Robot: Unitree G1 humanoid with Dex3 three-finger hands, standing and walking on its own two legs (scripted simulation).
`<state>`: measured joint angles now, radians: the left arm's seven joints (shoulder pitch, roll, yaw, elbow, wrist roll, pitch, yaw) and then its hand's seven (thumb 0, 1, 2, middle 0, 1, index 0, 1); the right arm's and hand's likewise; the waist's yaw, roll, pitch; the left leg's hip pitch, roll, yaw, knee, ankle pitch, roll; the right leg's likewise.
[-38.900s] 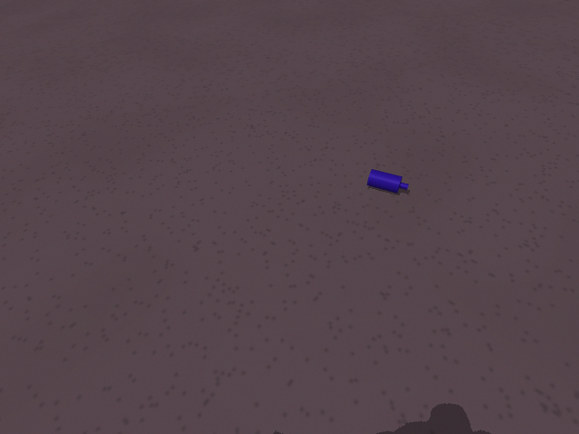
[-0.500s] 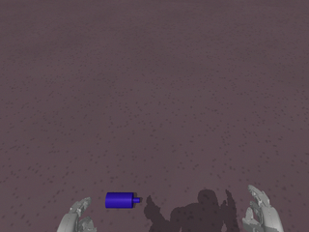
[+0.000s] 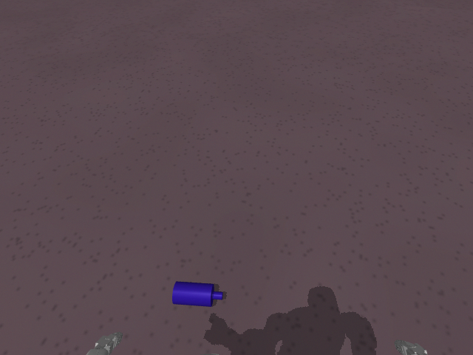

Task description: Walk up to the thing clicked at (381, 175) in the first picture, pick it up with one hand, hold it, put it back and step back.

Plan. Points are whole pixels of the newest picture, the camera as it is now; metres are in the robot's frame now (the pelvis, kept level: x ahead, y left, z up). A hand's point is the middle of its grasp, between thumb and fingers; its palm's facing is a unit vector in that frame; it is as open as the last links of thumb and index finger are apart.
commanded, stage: stand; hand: left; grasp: from above
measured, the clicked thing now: (198, 294) +0.44 +0.22 -0.70
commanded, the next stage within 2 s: none
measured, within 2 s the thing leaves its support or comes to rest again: neither
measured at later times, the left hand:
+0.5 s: hand out of the picture +0.03 +0.24 -0.13, palm faces +0.04 -0.94 -0.33, open 7.4 cm
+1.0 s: hand out of the picture +0.06 +0.23 -0.13, palm faces +0.02 -0.94 -0.33, open 7.4 cm
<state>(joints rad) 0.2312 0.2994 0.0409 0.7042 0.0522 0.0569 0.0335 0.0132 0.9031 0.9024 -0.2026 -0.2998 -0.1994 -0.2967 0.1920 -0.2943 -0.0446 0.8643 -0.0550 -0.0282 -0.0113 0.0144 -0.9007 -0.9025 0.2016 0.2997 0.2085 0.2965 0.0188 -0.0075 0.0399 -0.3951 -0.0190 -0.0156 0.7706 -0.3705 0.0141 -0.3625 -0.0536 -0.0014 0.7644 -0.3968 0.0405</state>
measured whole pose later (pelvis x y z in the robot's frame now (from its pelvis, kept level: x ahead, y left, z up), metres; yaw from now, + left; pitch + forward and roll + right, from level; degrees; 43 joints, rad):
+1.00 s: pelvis +0.00 -0.01 +0.04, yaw +1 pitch -5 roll +0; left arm 0.13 0.30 0.03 1.14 0.03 0.00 0.02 0.01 0.90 0.90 -0.20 -0.30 -0.20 -0.30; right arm 0.14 -0.31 -0.03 1.13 -0.02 0.01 -0.01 0.01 -0.90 -0.90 0.20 0.30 0.21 0.30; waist 0.00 0.01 0.08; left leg -0.12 0.00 -0.04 0.37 -0.17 -0.01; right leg -0.08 -0.03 -0.03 0.35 -0.19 0.02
